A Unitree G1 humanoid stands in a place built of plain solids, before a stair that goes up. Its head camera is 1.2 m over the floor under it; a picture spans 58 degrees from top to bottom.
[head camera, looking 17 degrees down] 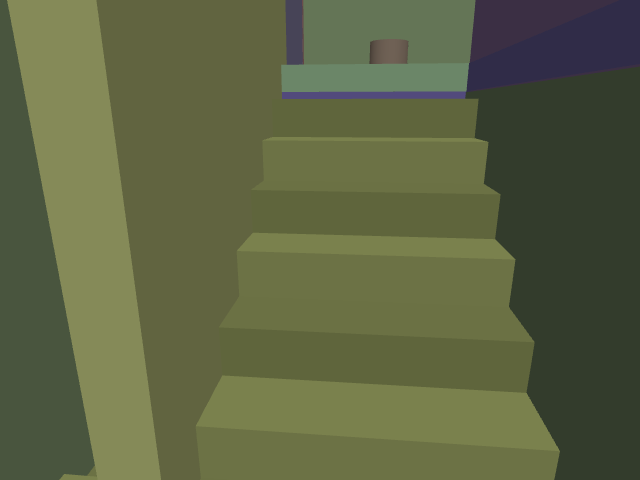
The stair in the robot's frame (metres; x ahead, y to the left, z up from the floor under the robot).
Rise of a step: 0.18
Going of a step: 0.24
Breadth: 0.97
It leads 5 degrees to the right of straight ahead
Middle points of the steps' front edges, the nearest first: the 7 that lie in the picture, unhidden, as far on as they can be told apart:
0.95 -0.14 0.35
1.19 -0.16 0.53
1.43 -0.18 0.71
1.67 -0.20 0.89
1.91 -0.23 1.06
2.14 -0.25 1.24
2.42 -0.28 1.42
